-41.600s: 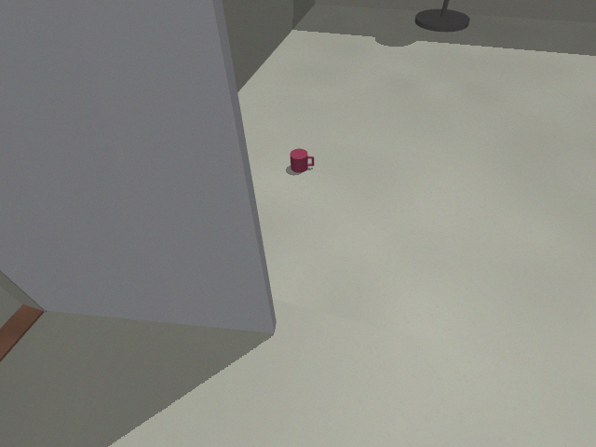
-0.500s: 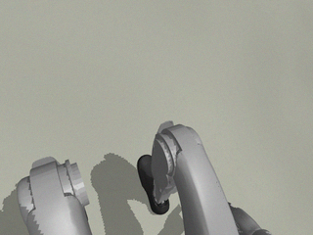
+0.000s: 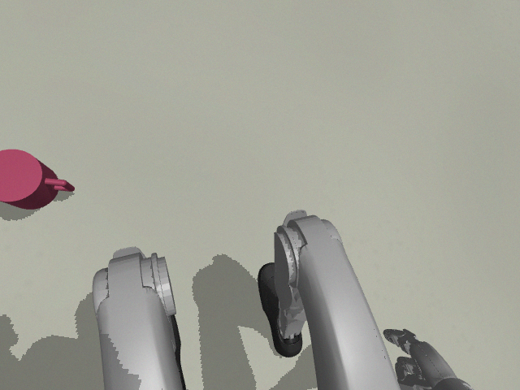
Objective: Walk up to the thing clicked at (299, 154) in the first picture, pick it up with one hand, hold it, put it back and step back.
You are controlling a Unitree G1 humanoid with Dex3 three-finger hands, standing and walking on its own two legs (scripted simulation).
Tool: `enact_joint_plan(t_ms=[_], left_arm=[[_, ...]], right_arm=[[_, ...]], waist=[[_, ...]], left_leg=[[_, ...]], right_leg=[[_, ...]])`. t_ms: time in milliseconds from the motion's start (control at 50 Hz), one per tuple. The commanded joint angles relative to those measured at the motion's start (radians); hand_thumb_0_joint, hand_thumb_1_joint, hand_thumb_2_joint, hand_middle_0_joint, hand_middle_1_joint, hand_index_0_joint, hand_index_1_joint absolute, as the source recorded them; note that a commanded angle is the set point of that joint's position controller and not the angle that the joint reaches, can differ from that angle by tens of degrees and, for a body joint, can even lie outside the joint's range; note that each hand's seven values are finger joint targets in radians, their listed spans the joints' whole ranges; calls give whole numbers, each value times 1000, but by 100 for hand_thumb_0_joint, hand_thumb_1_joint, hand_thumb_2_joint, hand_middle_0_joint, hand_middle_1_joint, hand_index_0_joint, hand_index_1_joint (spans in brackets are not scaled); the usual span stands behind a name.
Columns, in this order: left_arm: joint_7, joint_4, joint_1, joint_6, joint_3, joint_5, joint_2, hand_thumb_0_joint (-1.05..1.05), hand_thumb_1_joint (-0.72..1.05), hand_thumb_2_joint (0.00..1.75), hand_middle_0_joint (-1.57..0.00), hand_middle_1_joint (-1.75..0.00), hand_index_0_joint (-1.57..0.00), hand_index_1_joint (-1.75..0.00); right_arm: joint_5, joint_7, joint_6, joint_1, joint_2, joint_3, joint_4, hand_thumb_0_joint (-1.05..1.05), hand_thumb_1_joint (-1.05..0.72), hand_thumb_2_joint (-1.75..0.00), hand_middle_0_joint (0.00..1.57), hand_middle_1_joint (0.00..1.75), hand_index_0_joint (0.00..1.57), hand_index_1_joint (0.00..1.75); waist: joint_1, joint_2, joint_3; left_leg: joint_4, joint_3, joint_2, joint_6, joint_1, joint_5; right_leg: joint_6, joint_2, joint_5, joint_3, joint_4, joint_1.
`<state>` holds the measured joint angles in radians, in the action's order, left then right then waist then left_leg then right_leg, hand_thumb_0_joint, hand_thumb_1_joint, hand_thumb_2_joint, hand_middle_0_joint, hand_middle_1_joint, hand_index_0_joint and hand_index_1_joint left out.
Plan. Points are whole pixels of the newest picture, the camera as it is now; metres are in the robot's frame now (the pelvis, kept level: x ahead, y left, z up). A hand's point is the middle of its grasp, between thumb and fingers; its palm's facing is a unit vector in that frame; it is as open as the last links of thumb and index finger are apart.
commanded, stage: withdraw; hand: left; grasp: from above
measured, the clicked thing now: (33, 182) +0.47 +0.33 -0.32
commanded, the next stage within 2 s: home in 0.22 s
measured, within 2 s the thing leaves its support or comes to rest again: neither
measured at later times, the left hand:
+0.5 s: hand out of the picture +0.49 +0.37 -0.14, palm faces -0.40 -0.10 -0.91, open 13.3 cm
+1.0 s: hand out of the picture +0.31 +0.29 +0.06, palm faces -0.16 -0.77 -0.62, open 7.7 cm
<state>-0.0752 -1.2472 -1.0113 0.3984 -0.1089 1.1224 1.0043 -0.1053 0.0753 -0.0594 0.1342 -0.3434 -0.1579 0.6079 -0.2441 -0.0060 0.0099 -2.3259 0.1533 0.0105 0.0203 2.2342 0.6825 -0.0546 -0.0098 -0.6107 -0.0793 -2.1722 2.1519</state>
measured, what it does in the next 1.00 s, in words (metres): rises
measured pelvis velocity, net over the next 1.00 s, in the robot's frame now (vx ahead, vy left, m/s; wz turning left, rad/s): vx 0.02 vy -0.01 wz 0.10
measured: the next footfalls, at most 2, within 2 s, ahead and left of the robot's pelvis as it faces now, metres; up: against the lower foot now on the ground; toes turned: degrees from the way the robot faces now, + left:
none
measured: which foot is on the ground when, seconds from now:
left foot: down 0.00-1.00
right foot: down 0.00-1.00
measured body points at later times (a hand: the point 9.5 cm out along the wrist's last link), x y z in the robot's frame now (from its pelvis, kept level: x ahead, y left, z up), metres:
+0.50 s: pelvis +0.00 +0.00 -0.02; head +0.25 +0.09 +0.35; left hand +0.51 +0.38 -0.09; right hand +0.05 -0.26 -0.11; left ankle +0.08 +0.11 -0.33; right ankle +0.12 -0.14 -0.33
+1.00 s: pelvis +0.02 -0.01 +0.16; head +0.17 +0.05 +0.58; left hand +0.32 +0.33 +0.10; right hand +0.22 -0.24 +0.06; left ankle +0.07 +0.11 -0.33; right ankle +0.12 -0.14 -0.33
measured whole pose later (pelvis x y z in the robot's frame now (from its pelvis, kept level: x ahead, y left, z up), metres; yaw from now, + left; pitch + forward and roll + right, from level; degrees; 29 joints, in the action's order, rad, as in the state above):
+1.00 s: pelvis +0.02 -0.01 +0.16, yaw +6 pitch +30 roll -6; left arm -0.04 -0.44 -0.19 -0.09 -0.11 0.35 0.51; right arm 0.03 0.02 0.01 0.11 -0.26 0.00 0.55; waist -0.08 0.03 -0.19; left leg -1.80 0.10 0.00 0.00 1.68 0.64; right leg -0.04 -0.03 -0.59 -0.05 -1.70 1.64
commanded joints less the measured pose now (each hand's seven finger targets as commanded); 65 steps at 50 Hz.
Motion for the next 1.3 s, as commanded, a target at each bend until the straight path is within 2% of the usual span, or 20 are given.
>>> enact_joint_plan(t_ms=[0,100,180,240,280,360,400,440,520,560,620,680,780,820,880,920,1020,1100,1240,1280], left_arm=[[147,80,-282,110,-125,77,389,0,-54,102,-9,-103,-9,-104],[328,91,-351,99,-157,169,410,0,-56,103,-8,-103,-7,-104],[384,86,-416,25,-142,190,415,0,-56,102,-7,-103,-7,-103],[381,23,-429,-30,-75,167,325,0,-55,102,-6,-103,-7,-103],[358,-4,-416,-62,-50,152,288,0,-54,101,-6,-103,-7,-102],[299,55,-411,-109,-30,117,271,0,-30,94,-23,-80,-20,-79],[270,121,-371,-130,-57,83,295,0,-22,96,-23,-72,-21,-75],[241,180,-296,-158,-94,21,286,0,-11,91,-22,-65,-20,-67],[176,384,-109,-223,-184,-108,288,0,20,79,-19,-44,-18,-45],[133,516,-31,-259,-191,-198,233,0,36,81,-19,-41,-18,-42],[83,626,139,-316,-195,-329,139,0,49,89,-20,-43,-20,-43],[39,726,268,-356,-138,-450,-24,0,61,88,-20,-38,-19,-38],[7,883,416,-400,-73,-618,-164,0,85,88,-20,-29,-20,-29],[18,929,454,-407,-73,-684,-199,0,89,89,-20,-30,-20,-30],[54,972,557,-426,-96,-754,-227,0,90,90,-20,-30,-20,-30],[75,1024,607,-447,-76,-786,-283,0,90,90,-20,-30,-20,-30],[125,1101,741,-527,-91,-897,-354,0,90,90,-20,-30,-20,-30],[136,1152,857,-600,-69,-991,-420,0,90,90,-20,-30,-20,-30],[152,1246,1072,-718,-32,-1109,-554,0,90,90,-20,-30,-20,-30],[154,1291,1106,-739,-51,-1142,-567,0,90,90,-20,-30,-20,-30]], right_arm=[[-27,-14,-26,147,-218,42,-5,0,-91,-90,20,30,20,30],[-44,10,-52,168,-251,55,4,0,-91,-90,20,30,20,30],[-40,20,-36,186,-255,76,11,0,-91,-90,20,30,20,30],[-39,21,-13,207,-238,80,29,0,-91,-90,20,30,20,30],[-35,22,3,216,-237,89,41,0,-90,-90,20,30,20,30],[-24,20,14,249,-235,104,45,0,-89,-89,20,30,20,30],[-14,21,14,262,-235,116,36,0,-89,-89,20,30,20,30],[0,22,10,274,-238,138,12,0,-89,-90,20,30,20,30],[35,23,-14,281,-237,186,-31,0,-90,-90,20,30,20,30],[51,20,-24,262,-222,195,-46,0,-90,-90,20,30,20,30],[74,10,-34,229,-189,197,-55,0,-90,-90,20,30,20,30],[86,-3,-20,203,-152,211,-56,0,-90,-90,20,30,20,30],[106,-27,28,170,-128,227,-82,0,-90,-90,20,30,20,30],[112,-41,52,150,-118,229,-88,0,-90,-90,20,30,20,30],[123,-61,86,114,-105,230,-107,0,-90,-90,20,30,20,30],[132,-71,103,91,-96,229,-124,0,-90,-90,20,30,20,30],[146,-100,141,38,-70,214,-145,0,-90,-90,20,30,20,30],[148,-127,166,25,-58,207,-160,0,-90,-90,20,30,20,30],[154,-185,211,50,-17,171,-177,0,-90,-90,20,30,20,30],[155,-206,227,59,-12,166,-182,0,-90,-90,20,30,20,30]], waist=[[15,393,-675],[-7,477,-712],[-26,485,-727],[-65,426,-653],[-67,393,-631],[-55,397,-718],[-14,404,-804],[19,429,-841],[123,468,-981],[136,480,-1006],[134,369,-944],[121,306,-858],[108,234,-733],[108,204,-702],[134,209,-674],[133,229,-655],[148,179,-637],[149,157,-585],[147,92,-479],[160,105,-458]], left_leg=[[231,-59,-8,-6,-535,-232],[226,-58,-5,-7,-576,-247],[238,-54,-8,-3,-556,-163],[244,-56,-8,4,-470,-39],[243,-54,-5,9,-433,-10],[247,-62,-5,8,-461,-64],[261,-71,-2,5,-509,-143],[298,-69,1,-6,-575,-208],[380,-55,8,-19,-769,-371],[431,-15,4,-23,-857,-420],[489,-21,0,-2,-811,-379],[574,-28,-11,9,-780,-271],[686,-36,-31,11,-825,-149],[730,-41,-31,11,-853,-110],[811,-38,-32,5,-925,-84],[874,-33,-34,-2,-986,-82],[963,-48,-21,1,-1086,-79],[1051,-45,-21,-1,-1172,-87],[1203,-49,-20,-5,-1305,-171],[1248,-50,-19,-7,-1353,-182]], right_leg=[[92,42,163,-69,108,-258],[89,44,163,-99,80,-191],[86,39,125,-106,75,-147],[79,40,55,-104,107,-149],[77,36,39,-100,116,-143],[78,34,84,-89,133,-213],[81,33,137,-80,142,-276],[88,25,171,-76,156,-297],[101,16,237,-51,197,-361],[98,21,243,-44,215,-352],[91,32,228,-33,292,-417],[84,32,194,-22,374,-499],[80,24,138,-15,504,-592],[78,20,118,-9,559,-632],[78,14,99,4,621,-706],[79,13,98,9,661,-740],[76,12,87,39,802,-896],[70,12,96,49,904,-1000],[66,19,168,56,1088,-1226],[66,20,176,56,1132,-1278]])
